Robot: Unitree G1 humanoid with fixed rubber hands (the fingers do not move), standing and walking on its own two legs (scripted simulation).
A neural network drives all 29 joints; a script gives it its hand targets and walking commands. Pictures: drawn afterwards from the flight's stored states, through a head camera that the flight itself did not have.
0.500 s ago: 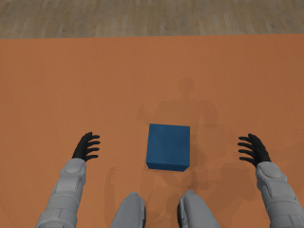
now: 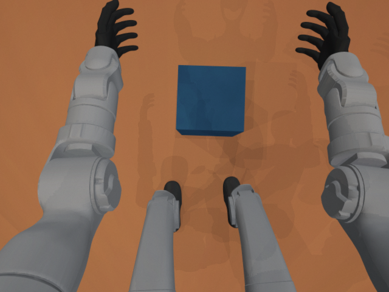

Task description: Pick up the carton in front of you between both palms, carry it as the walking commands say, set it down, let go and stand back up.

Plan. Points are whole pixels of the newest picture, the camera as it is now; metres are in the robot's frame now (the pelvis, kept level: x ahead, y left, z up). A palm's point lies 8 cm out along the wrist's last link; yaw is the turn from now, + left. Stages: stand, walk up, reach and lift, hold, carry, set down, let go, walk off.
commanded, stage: reach and lift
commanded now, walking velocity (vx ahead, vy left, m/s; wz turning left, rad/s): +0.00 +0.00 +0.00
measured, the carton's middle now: (209, 106) +0.51 -0.05 -0.52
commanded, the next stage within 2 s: none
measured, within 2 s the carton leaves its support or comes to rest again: leaves its support in 1.74 s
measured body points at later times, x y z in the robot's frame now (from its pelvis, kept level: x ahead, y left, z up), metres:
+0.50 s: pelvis +0.01 +0.00 -0.15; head +0.36 +0.00 +0.13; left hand +0.54 +0.15 -0.33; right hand +0.50 -0.24 -0.32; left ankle +0.09 +0.13 -0.61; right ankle +0.09 -0.13 -0.61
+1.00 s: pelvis -0.02 +0.00 -0.27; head +0.36 -0.01 -0.03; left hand +0.54 +0.14 -0.46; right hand +0.51 -0.23 -0.46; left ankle +0.09 +0.13 -0.61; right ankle +0.09 -0.12 -0.61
